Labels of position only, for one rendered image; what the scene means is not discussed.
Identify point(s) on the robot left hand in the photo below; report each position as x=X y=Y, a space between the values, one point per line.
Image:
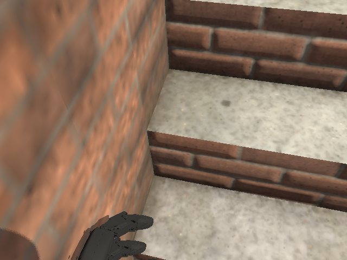
x=104 y=242

